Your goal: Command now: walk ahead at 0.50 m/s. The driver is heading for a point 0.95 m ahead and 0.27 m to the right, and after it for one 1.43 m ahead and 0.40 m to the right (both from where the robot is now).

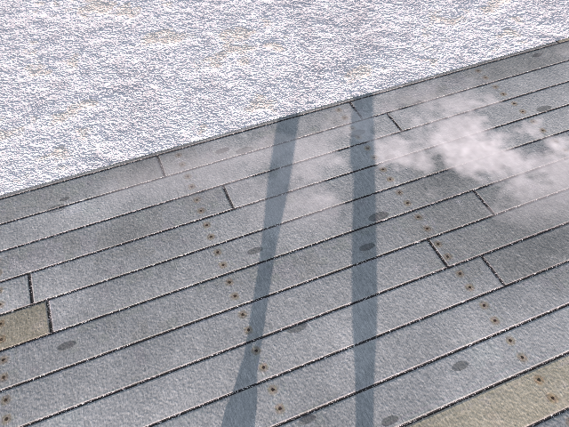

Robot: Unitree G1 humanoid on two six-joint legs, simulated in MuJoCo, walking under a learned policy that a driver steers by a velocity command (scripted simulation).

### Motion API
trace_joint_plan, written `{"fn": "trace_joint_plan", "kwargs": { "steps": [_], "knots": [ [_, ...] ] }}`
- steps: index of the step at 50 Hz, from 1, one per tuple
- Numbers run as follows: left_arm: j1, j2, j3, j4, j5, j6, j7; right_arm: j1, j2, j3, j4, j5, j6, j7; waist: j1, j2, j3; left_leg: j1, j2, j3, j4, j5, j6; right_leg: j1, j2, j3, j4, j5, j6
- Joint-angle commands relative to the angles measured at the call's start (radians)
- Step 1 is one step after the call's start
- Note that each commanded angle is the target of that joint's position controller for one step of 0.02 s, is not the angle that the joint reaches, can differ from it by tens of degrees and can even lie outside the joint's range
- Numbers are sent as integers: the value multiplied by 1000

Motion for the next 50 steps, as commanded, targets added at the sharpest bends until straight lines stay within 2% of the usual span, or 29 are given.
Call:
{"fn": "trace_joint_plan", "kwargs": {
  "steps": [1,3,6,8,9,10,11,12,13,14,15,16,18,21,24,27,32,35,37,38,39,40,41,42,43,44,46,48,50],
  "knots": [
    [-16,169,36,-46,-10,-12,14,-77,-39,-5,-65,4,-15,8,-6,-73,23,40,-27,25,-131,146,-3,-24,-239,123,-130,135,-136],
    [17,188,41,-26,-15,-3,12,-135,-27,5,-86,11,-21,21,16,-107,55,50,-33,33,-198,145,3,0,-270,123,-108,151,-142],
    [55,186,45,1,-19,17,18,-191,-52,0,-112,14,-30,39,18,-88,62,26,-49,27,-257,67,33,115,-311,135,-53,196,-125],
    [35,203,52,4,-22,26,23,-143,-75,-8,-103,13,-32,44,-22,-105,34,100,-65,34,-279,-1,59,156,-332,141,5,303,-106],
    [23,197,50,1,-22,31,25,-93,-97,-19,-88,7,-34,44,-56,-102,-6,185,-105,78,-301,-33,77,176,-302,108,86,477,-91],
    [18,191,46,2,-19,36,26,49,-128,-40,-46,6,-33,36,-126,-109,-92,404,-120,88,-312,-13,108,117,-267,85,248,571,-69],
    [13,145,25,-24,-1,35,28,234,-198,-64,-5,-3,-29,26,-199,-30,-239,695,8,-48,-271,12,165,-47,-207,37,520,405,-32],
    [140,19,-13,-37,1,14,18,302,-288,-86,18,-8,-22,25,-148,230,-368,1060,245,-513,-354,-206,327,-473,-23,15,896,-158,40],
    [95,99,4,-19,-19,-7,13,305,-183,-58,11,3,-20,25,-187,182,-372,1058,267,-653,-457,-336,322,-602,-32,162,1029,-421,31],
    [5,169,26,-48,-49,-20,9,231,-143,-42,2,0,-23,21,-182,124,-215,931,239,-496,-477,-326,267,-669,-81,172,1063,-355,14],
    [-48,163,26,-61,-51,-22,13,161,-120,-35,-8,-5,-26,18,-153,62,-137,800,201,-371,-501,-248,236,-646,-133,147,1023,-263,14],
    [-72,149,30,-62,-37,-16,17,112,-87,-26,-7,-9,-30,19,-128,29,-66,688,165,-281,-543,-181,220,-620,-160,140,963,-199,20],
    [-25,113,32,-48,-30,11,19,69,-68,-23,2,-20,-44,22,-76,73,-46,569,133,-169,-598,-82,209,-514,-197,150,907,-130,35],
    [-39,75,30,-59,-29,41,22,62,-82,-30,26,-20,-59,17,-57,40,6,513,130,-45,-651,34,216,-544,-203,159,846,-57,55],
    [-94,68,34,-83,-22,42,17,74,-102,-36,48,-26,-55,3,-64,19,21,541,115,60,-672,67,200,-592,-192,163,703,112,65],
    [-201,48,23,-118,-16,33,-3,86,-116,-39,61,-18,-49,-7,-103,10,55,542,89,165,-682,95,176,-548,-182,83,520,238,59],
    [-333,38,14,-199,-19,35,-33,169,-145,-50,105,2,-14,-14,-145,-3,94,739,150,217,-617,222,165,-618,-159,26,389,174,17],
    [-301,74,34,-224,-19,39,-47,150,-179,-62,99,13,12,-23,-96,40,38,805,160,254,-461,606,129,-504,-87,-52,380,31,-32],
    [-93,142,75,-184,-24,44,-42,116,-196,-65,85,15,30,-31,31,46,-80,753,128,285,-161,798,94,-227,-5,-90,345,-1,-87],
    [76,212,111,-144,-24,51,-24,113,-186,-58,72,8,27,-36,111,-13,-169,554,90,288,108,592,50,71,-35,19,295,27,-136],
    [76,332,138,-161,-36,57,-5,181,-44,-13,13,-25,-4,-20,26,-312,-264,56,-127,266,559,-245,-36,468,-320,578,223,-51,-345],
    [86,277,109,-183,-22,45,-9,160,-78,-9,7,3,-55,2,44,-204,-421,-82,-177,-19,680,-535,-16,550,-419,897,59,-188,-408],
    [70,203,89,-179,-9,34,-10,33,-134,-25,-24,47,-81,16,74,-142,-293,-157,-116,-51,675,-471,19,471,-377,735,47,-168,-334],
    [10,174,81,-179,-13,22,-13,12,-120,-21,-35,45,-91,15,24,-65,-163,-151,-65,-44,557,-388,34,307,-330,592,45,-87,-286],
    [-56,130,67,-191,-16,18,-10,3,-122,-26,-21,13,-87,4,-13,-23,-110,-85,-25,-39,451,-340,32,171,-290,494,32,0,-250],
    [-99,126,62,-210,-7,16,-6,21,-128,-33,-18,-2,-78,1,-50,-58,-67,-9,-11,-38,397,-313,19,54,-267,442,22,132,-252],
    [-126,131,63,-224,-5,15,2,49,-117,-36,-14,-12,-54,2,-84,-57,-55,70,-5,-30,307,-285,-10,-66,-238,394,-16,184,-249],
    [-99,162,71,-222,-10,13,15,14,-85,-26,-30,-20,-39,-2,-79,-67,-25,79,-19,-3,192,-217,-43,-143,-213,328,-28,264,-247],
    [-80,179,78,-216,-15,18,25,-69,-64,-15,-53,-19,-38,0,-51,-81,-9,108,-44,3,11,-58,-60,-183,-168,277,-26,185,-207]
  ]
}}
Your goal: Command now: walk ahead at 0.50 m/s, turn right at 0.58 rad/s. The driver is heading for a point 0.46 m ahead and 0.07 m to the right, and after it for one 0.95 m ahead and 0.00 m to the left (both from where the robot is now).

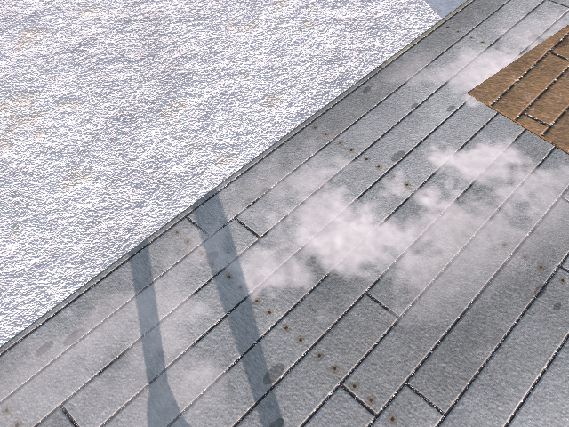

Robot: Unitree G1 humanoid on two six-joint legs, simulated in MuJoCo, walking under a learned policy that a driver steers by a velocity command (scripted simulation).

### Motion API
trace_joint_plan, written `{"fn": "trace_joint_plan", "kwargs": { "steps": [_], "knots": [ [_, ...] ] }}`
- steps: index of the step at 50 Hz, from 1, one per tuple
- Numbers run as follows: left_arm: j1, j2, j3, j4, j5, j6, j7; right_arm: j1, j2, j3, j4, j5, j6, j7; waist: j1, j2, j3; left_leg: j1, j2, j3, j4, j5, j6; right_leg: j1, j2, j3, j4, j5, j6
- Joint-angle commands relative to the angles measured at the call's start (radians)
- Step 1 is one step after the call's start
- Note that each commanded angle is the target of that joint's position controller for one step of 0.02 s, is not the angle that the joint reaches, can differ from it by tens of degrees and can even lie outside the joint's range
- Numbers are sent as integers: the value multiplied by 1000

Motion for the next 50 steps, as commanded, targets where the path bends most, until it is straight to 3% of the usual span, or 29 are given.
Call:
{"fn": "trace_joint_plan", "kwargs": {
  "steps": [1,5,8,9,10,11,12,13,14,16,17,19,22,23,28,32,34,35,36,37,38,39,40,41,42,43,45,48,50],
  "knots": [
    [-35,183,49,-81,-7,-14,20,-51,-46,-6,-62,-3,-2,1,-9,-76,-39,88,-52,41,-227,213,-27,-83,-192,164,-143,153,-163],
    [31,186,52,-59,-15,-4,23,-138,-62,-7,-99,19,-11,15,29,-109,-44,149,-93,17,-387,319,-20,-44,-217,233,-96,31,-131],
    [53,162,46,-53,-15,3,28,-131,-104,-22,-102,17,-25,24,17,-127,-45,171,-106,3,-445,217,12,45,-240,311,-16,12,-109],
    [36,173,50,-55,-11,5,30,-89,-110,-27,-99,23,-31,24,-17,-168,-48,226,-97,-3,-451,190,32,41,-251,347,30,10,-99],
    [21,149,42,-63,-9,7,30,-7,-129,-39,-72,19,-35,21,-60,-162,-78,325,-99,14,-484,178,54,31,-220,339,90,33,-77],
    [22,98,23,-74,-2,5,27,106,-167,-54,-55,3,-42,15,-113,-120,-170,519,-21,-46,-476,149,100,-25,-167,287,267,32,-43],
    [106,33,3,-99,-9,-2,25,235,-249,-74,-41,-17,-38,8,-116,96,-319,867,200,-358,-510,7,214,-289,-41,151,601,-199,28],
    [160,63,0,-118,-30,-9,26,287,-247,-77,-8,0,-23,18,-98,328,-358,961,323,-722,-623,-281,300,-526,-39,102,832,-450,51],
    [108,160,23,-100,-34,-5,28,230,-152,-52,-33,12,-19,19,-116,184,-228,863,286,-642,-656,-401,264,-596,-99,128,927,-370,58],
    [-13,169,32,-118,-11,5,28,137,-86,-30,-44,4,-4,14,-104,58,-73,640,194,-351,-677,-165,203,-564,-160,80,898,-229,62],
    [-29,151,33,-121,-3,5,22,137,-66,-24,-36,-4,-5,14,-94,74,-38,557,161,-242,-676,31,185,-512,-188,90,850,-194,60],
    [-5,113,29,-131,-22,18,16,110,-76,-26,-23,-2,-8,10,-58,128,-44,505,148,-177,-740,23,208,-476,-217,59,816,-145,68],
    [-57,91,24,-152,-13,28,13,132,-83,-33,-4,6,-18,8,-71,46,-20,518,137,-47,-766,189,221,-524,-224,52,740,-84,81],
    [-73,74,18,-171,-14,28,10,132,-116,-40,3,5,-16,6,-63,69,-23,535,159,-35,-776,206,232,-545,-227,47,683,-36,87],
    [-205,55,3,-203,-12,13,-21,156,-145,-47,19,11,2,-3,-113,30,7,565,129,149,-783,293,203,-483,-212,-34,414,178,79],
    [-289,56,2,-248,-15,15,-44,209,-179,-57,45,29,23,-3,-127,32,37,661,164,209,-747,389,182,-458,-186,-88,296,131,42],
    [-271,71,10,-256,-6,14,-44,232,-197,-59,64,43,32,0,-91,49,11,679,183,217,-670,660,178,-343,-132,-111,258,26,-1],
    [-213,95,24,-244,0,16,-40,234,-211,-61,73,49,37,0,-43,66,-28,685,181,226,-577,822,171,-241,-95,-130,236,-18,-26],
    [-68,136,49,-202,1,18,-34,217,-208,-54,78,52,43,-1,51,51,-102,644,152,256,-410,896,153,-39,-58,-150,166,31,-57],
    [96,194,75,-155,1,22,-17,214,-173,-36,76,40,40,-3,130,20,-188,455,115,268,-185,731,120,255,-101,-78,169,96,-87],
    [163,309,88,-138,12,19,-1,303,-40,11,35,6,25,11,67,-230,-334,29,-38,246,232,-40,57,644,-415,404,154,16,-235],
    [169,258,67,-164,21,9,-2,291,-88,6,65,36,-1,18,98,-194,-492,-39,-129,14,420,-392,55,640,-550,699,8,90,-314],
    [97,204,45,-156,29,-2,-9,180,-168,-23,32,74,-4,22,101,-118,-338,-96,-84,-30,453,-339,55,509,-510,484,6,280,-252],
    [36,175,34,-144,25,-10,-11,147,-148,-18,20,69,-3,18,56,-113,-219,-87,-40,-11,384,-275,53,363,-460,296,17,465,-207],
    [-24,136,24,-135,20,-17,-14,149,-131,-20,38,44,5,10,12,-76,-157,-53,-8,-5,306,-227,42,249,-406,182,9,537,-165],
    [-71,110,17,-133,22,-23,-15,183,-119,-23,53,34,25,2,-28,-93,-123,15,10,3,272,-174,35,152,-376,105,-39,563,-143],
    [-123,99,17,-118,30,-43,-13,266,-82,-20,86,37,61,-4,-78,-124,-120,126,4,12,244,-119,2,29,-373,18,-87,657,-156],
    [-163,113,22,-93,35,-48,9,211,-58,-20,58,28,79,-10,-91,-111,-81,85,-10,26,106,4,-16,3,-349,-98,-127,647,-135],
    [-175,126,24,-83,35,-36,29,171,-32,-9,30,19,76,0,-82,-130,-75,112,1,49,-33,117,-20,0,-344,-167,-129,631,-137]
  ]
}}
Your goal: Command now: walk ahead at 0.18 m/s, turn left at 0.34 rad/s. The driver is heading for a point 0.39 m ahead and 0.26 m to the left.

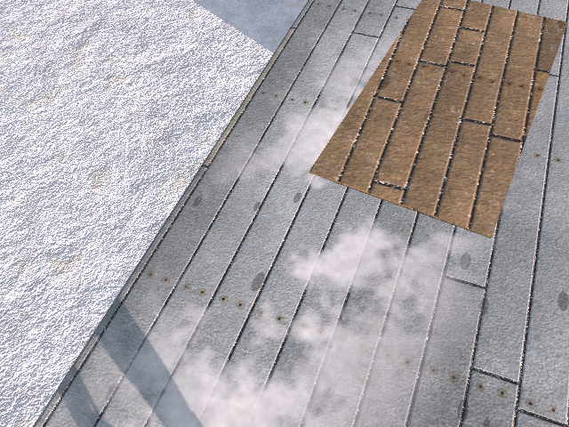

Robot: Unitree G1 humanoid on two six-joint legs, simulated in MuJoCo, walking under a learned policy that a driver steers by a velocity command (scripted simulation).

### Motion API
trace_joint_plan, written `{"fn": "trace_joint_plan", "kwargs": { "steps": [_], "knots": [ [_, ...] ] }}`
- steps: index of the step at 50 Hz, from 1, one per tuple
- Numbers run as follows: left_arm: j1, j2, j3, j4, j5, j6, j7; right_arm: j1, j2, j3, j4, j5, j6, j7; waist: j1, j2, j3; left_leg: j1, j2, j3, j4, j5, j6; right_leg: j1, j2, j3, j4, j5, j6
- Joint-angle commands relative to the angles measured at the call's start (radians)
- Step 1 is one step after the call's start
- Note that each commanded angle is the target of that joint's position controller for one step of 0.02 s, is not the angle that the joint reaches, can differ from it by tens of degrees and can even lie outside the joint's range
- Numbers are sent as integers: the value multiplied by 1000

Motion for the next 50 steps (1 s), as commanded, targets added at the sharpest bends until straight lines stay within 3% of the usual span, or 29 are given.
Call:
{"fn": "trace_joint_plan", "kwargs": {
  "steps": [1,3,6,8,10,11,12,13,14,15,16,17,18,20,23,28,31,32,33,34,35,37,38,41,45,50],
  "knots": [
    [-102,146,36,-67,-4,-8,30,46,-20,0,-53,-11,0,14,-29,-146,-94,119,13,26,-163,169,-11,-12,-242,2,-106,596,-146],
    [-69,163,43,-44,-10,8,38,-8,-25,-3,-83,-9,-1,31,-1,-123,-109,111,-4,43,-252,224,5,57,-254,-4,-88,550,-134],
    [-66,180,50,-26,-28,31,41,-29,-44,-13,-122,-12,10,53,1,-125,-107,106,-11,54,-310,146,38,114,-302,6,-23,518,-124],
    [-87,183,54,-25,-47,47,45,-20,-57,-24,-140,-12,17,61,-16,-131,-96,119,-27,75,-341,58,73,126,-322,14,55,517,-104],
    [-97,171,53,-23,-57,60,52,83,-87,-45,-126,-15,9,58,-71,-88,-138,285,-92,115,-484,157,127,93,-258,-31,271,560,-44],
    [-46,161,50,-23,-37,58,51,144,-181,-75,-126,-20,4,39,-85,56,-193,454,-21,-38,-540,585,185,-19,-167,-63,495,370,36],
    [8,93,29,-59,2,53,42,146,-280,-93,-142,-35,8,21,-27,284,-260,711,231,-430,-533,944,404,-378,20,-42,840,-441,130],
    [-26,122,28,-53,-12,48,28,158,-219,-73,-161,-38,5,27,-76,172,-415,759,270,-546,-582,776,476,-424,44,198,979,-556,118],
    [-71,150,37,-62,-44,51,21,88,-186,-64,-183,-29,1,29,-68,98,-348,695,244,-463,-603,633,440,-473,7,234,1005,-497,99],
    [-99,147,39,-60,-42,55,25,37,-150,-56,-190,-9,2,25,-49,23,-273,614,196,-397,-620,478,381,-492,-24,234,956,-427,91],
    [-137,147,43,-58,-24,66,38,-15,-110,-44,-196,3,14,16,-37,-48,-210,524,155,-353,-668,263,317,-483,-48,223,870,-356,84],
    [-137,154,47,-65,-26,75,42,-32,-112,-44,-204,-5,18,8,-15,27,-174,427,141,-345,-687,240,321,-424,-53,227,817,-326,86],
    [-120,143,47,-65,-26,81,45,-49,-120,-48,-214,-12,21,5,-2,64,-159,394,116,-323,-693,258,315,-394,-41,219,753,-305,96],
    [-99,114,41,-50,-27,76,49,-40,-136,-60,-221,-19,27,-5,-1,61,-186,391,77,-287,-681,282,298,-343,-17,207,625,-281,113],
    [-113,96,35,-49,-27,72,45,-27,-160,-71,-232,-7,35,-17,-20,54,-219,386,74,-305,-665,251,289,-293,-5,216,509,-216,131],
    [-121,113,43,-59,-35,62,25,-52,-154,-71,-264,-8,55,-13,-31,110,-188,348,51,-396,-664,53,262,-229,16,220,361,-193,116],
    [-49,116,51,-44,-37,43,10,-75,-143,-65,-284,5,68,-17,16,114,-183,311,7,-410,-595,53,213,-85,19,195,108,-70,78],
    [-14,167,66,-41,-26,42,12,-50,-111,-56,-289,4,69,-19,17,50,-196,233,-44,-362,-508,-42,163,18,-94,277,31,-42,37],
    [-33,261,85,-49,-6,53,22,-1,-61,-46,-305,4,65,-16,-43,-228,-180,49,-201,-167,-284,-285,95,92,-314,514,-21,55,-80],
    [-52,246,81,-61,25,52,20,-16,-119,-64,-317,-5,49,-15,-24,-341,-157,-30,-198,-91,-30,-387,53,12,-441,681,-63,111,-208],
    [-108,187,63,-90,21,50,28,2,-173,-85,-294,-5,47,-12,-37,-237,-142,-15,-160,-123,111,-327,41,-20,-404,602,-53,110,-203],
    [-177,133,46,-106,-15,53,40,44,-147,-85,-253,-3,67,-15,-54,-169,-104,-35,-145,-95,215,-209,7,-18,-285,416,-26,97,-122],
    [-173,130,42,-104,-24,55,44,45,-120,-77,-254,-1,75,-13,-44,-168,-91,-56,-137,-85,248,-175,-8,-5,-272,373,-21,135,-121],
    [-95,154,49,-85,-14,65,56,-37,-71,-54,-296,11,78,-9,11,-185,-92,-79,-111,-18,128,-124,-35,78,-254,282,-22,202,-135],
    [-18,209,70,-71,-30,64,53,-97,-53,-36,-339,2,71,5,70,-223,-124,-20,-57,35,-75,-133,-20,125,-307,285,-93,-142,-136],
    [-24,240,81,-58,-51,44,22,-59,-62,-41,-335,10,56,28,45,-216,-84,197,-65,111,-304,-153,71,13,-330,217,-121,-238,-111]
  ]
}}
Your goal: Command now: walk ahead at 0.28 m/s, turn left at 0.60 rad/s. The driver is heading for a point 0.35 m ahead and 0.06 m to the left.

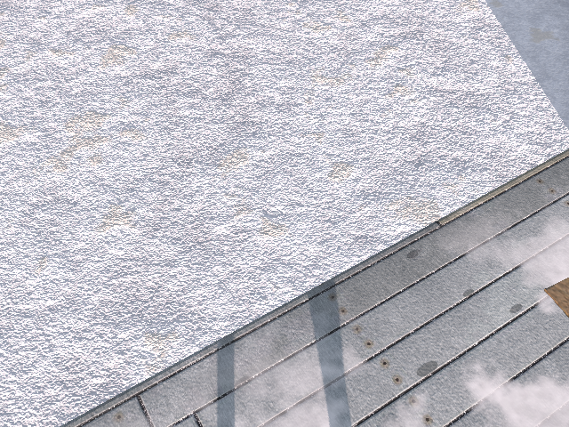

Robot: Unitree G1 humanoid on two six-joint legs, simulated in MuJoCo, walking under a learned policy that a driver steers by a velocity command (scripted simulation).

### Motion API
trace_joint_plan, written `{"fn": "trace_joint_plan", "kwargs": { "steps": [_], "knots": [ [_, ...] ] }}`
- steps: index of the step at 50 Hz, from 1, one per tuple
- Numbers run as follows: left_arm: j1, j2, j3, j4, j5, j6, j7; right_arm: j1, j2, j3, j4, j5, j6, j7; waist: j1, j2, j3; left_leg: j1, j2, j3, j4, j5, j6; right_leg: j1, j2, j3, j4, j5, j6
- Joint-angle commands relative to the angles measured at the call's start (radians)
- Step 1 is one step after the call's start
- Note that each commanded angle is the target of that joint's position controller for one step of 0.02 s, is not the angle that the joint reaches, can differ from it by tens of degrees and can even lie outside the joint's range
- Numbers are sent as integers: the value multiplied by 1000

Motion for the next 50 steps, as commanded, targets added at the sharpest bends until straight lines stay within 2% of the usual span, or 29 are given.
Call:
{"fn": "trace_joint_plan", "kwargs": {
  "steps": [1,3,4,5,6,7,8,9,10,14,17,20,23,24,25,26,27,28,30,31,33,35,36,38,39,40,42,45,50],
  "knots": [
    [-10,214,58,-41,-22,-19,-17,-41,-85,-25,-89,6,-29,13,-7,-168,-18,57,-20,62,-160,15,62,36,-238,193,-187,-150,-192],
    [-34,177,47,-30,-27,-17,-24,100,-77,-35,-25,7,-36,12,-80,-110,-41,289,-71,109,-318,108,103,-73,-195,103,-52,-158,-147],
    [-28,116,27,-27,-6,-18,-26,211,-113,-56,7,10,-38,4,-126,0,-84,487,-40,9,-356,105,137,-204,-132,7,186,-117,-91],
    [-78,23,-6,-78,47,-30,-30,305,-235,-77,6,6,-47,-11,-133,309,-90,640,218,-400,-411,236,230,-506,-15,-55,616,-361,-5],
    [-128,86,10,-132,13,-56,-31,276,-256,-69,-35,-5,-76,5,-139,282,-78,601,322,-721,-539,-2,404,-732,77,128,746,-363,-4],
    [-153,153,25,-126,-17,-74,-39,240,-182,-48,-36,-3,-98,11,-128,178,3,564,315,-667,-573,-57,390,-776,19,179,780,-283,-25],
    [-134,173,32,-113,-16,-88,-46,206,-136,-30,-36,-1,-110,8,-97,145,43,524,276,-578,-570,-31,353,-771,-8,187,750,-171,-38],
    [-116,165,33,-88,1,-97,-47,176,-115,-19,-50,-1,-112,6,-77,99,53,485,232,-504,-563,59,321,-728,-23,191,711,-110,-33],
    [-107,168,35,-86,20,-105,-46,147,-115,-15,-55,-8,-105,-2,-54,80,57,446,198,-443,-565,166,306,-689,-23,188,654,-50,-17],
    [-154,97,7,-72,30,-103,-49,152,-149,-26,-45,-18,-91,-39,-55,79,25,354,109,-268,-532,502,262,-514,34,140,411,150,28],
    [-231,60,-17,-85,25,-97,-58,199,-162,-33,-21,-3,-76,-49,-87,93,31,276,84,-244,-483,537,236,-391,80,126,239,263,17],
    [-213,96,-9,-78,21,-93,-62,220,-147,-30,-1,6,-65,-57,-75,110,28,258,103,-289,-408,585,211,-279,98,142,162,309,-9],
    [-128,117,-1,-54,45,-90,-65,191,-139,-21,-1,10,-54,-64,-26,134,-18,304,85,-307,-258,777,169,-132,124,120,94,325,-63],
    [-46,135,5,-34,66,-99,-64,167,-132,-17,-11,13,-52,-65,14,114,-69,277,23,-274,-134,771,120,10,98,124,55,530,-89],
    [75,202,14,-25,85,-104,-61,189,-83,0,-37,-4,-54,-65,39,-19,-223,124,-66,-252,146,476,51,300,-95,305,125,916,-177],
    [127,186,3,19,68,-90,-71,382,-17,19,3,8,-50,-64,-26,-281,-418,-13,-184,-258,486,-361,-13,483,-347,624,113,1064,-384],
    [91,120,-15,13,27,-72,-78,427,-103,4,40,16,-28,-61,-31,-189,-411,-23,-129,-318,524,-393,-21,384,-328,688,45,694,-371],
    [12,77,-30,7,15,-59,-79,315,-124,-6,24,21,-4,-65,-27,-145,-230,-93,-89,-268,523,-354,-35,252,-276,595,-1,442,-325],
    [-85,38,-54,10,33,-44,-76,216,-107,-2,3,6,30,-81,-52,-75,-66,-56,-40,-218,419,-246,-44,-6,-213,504,-105,104,-277],
    [-121,59,-48,17,43,-41,-71,205,-84,3,-5,5,42,-77,-80,-132,-24,9,-17,-198,324,-207,-44,-108,-182,464,-139,24,-265],
    [-150,53,-45,28,50,-37,-60,209,-23,27,14,-12,35,-74,-88,-155,-24,103,-9,-143,90,-167,-28,-143,-118,347,-141,108,-238],
    [-155,57,-45,39,35,-31,-53,233,-14,33,46,-19,23,-73,-96,-153,-88,244,-13,-91,-103,11,-14,-135,-98,291,-119,198,-225],
    [-162,54,-49,48,26,-26,-51,261,-7,33,65,-24,22,-70,-114,-126,-111,328,-20,-70,-193,140,0,-158,-100,281,-124,124,-216],
    [-119,38,-59,89,11,-23,-51,226,-25,35,45,-59,29,-64,-109,-67,-68,368,24,-136,-322,285,40,-202,-53,260,-122,-152,-116],
    [-78,61,-50,95,15,-13,-49,158,-90,26,23,-53,26,-61,-39,27,10,195,47,-186,-364,57,77,-152,22,204,-118,-251,-61],
    [-86,65,-47,95,20,-8,-45,116,-92,23,25,-46,15,-60,-26,97,67,54,33,-189,-418,-169,83,-69,32,185,-96,-198,-32],
    [-65,53,-45,113,14,-5,-35,101,-53,31,40,-50,-5,-63,-20,117,84,24,26,-182,-459,-151,55,-7,28,184,-48,-99,-37],
    [8,33,-46,156,18,-11,-32,146,-32,30,64,-32,-26,-59,-22,79,56,78,21,-184,-446,-23,46,16,36,168,-28,12,-44],
    [26,23,-41,196,9,-8,-29,170,-14,28,88,-27,-26,-57,-24,17,30,149,14,-165,-407,190,57,46,31,166,-24,113,-32]
  ]
}}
